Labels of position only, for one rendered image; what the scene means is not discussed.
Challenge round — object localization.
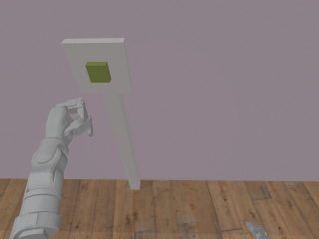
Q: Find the left robot hand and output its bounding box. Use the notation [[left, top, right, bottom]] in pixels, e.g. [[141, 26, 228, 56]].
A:
[[45, 98, 94, 146]]

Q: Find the left robot forearm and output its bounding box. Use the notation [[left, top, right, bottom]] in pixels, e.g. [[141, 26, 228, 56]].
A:
[[9, 137, 69, 239]]

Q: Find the button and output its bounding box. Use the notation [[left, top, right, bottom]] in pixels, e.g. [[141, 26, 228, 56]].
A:
[[86, 62, 112, 83]]

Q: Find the panel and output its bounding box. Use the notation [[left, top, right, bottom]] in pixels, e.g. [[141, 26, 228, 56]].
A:
[[61, 38, 141, 190]]

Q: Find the right robot hand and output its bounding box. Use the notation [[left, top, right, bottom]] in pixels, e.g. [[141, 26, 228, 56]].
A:
[[245, 221, 271, 239]]

